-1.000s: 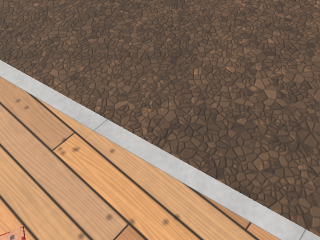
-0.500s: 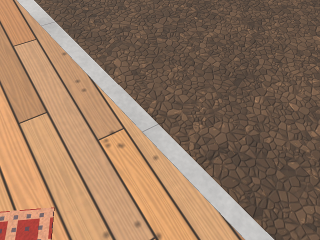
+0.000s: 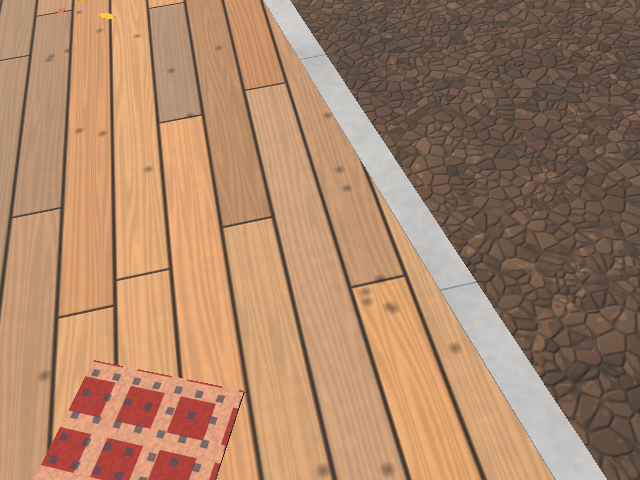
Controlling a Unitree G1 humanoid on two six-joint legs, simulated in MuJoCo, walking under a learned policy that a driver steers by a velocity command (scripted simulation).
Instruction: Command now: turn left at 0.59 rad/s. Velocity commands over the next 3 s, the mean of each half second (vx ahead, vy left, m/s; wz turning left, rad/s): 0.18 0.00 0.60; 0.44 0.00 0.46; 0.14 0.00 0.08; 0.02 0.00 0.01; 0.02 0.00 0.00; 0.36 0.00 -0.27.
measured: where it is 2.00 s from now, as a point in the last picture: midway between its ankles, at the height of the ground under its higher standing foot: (242, 462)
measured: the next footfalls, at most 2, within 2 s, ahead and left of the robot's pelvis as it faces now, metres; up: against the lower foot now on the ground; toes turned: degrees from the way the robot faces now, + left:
left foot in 0.26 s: +0.02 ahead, +0.15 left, +0.00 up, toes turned +10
right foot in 0.72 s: +0.38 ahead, +0.03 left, +0.00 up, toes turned +28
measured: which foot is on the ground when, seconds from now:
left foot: up 0.00-0.24, down 0.26-0.72, up 0.74-1.00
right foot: down 0.00-0.24, up 0.26-0.70, down 0.72-1.00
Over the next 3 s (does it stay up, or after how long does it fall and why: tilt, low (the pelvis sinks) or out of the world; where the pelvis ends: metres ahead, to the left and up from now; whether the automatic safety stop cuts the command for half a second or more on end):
stays up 0.63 0.35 -0.01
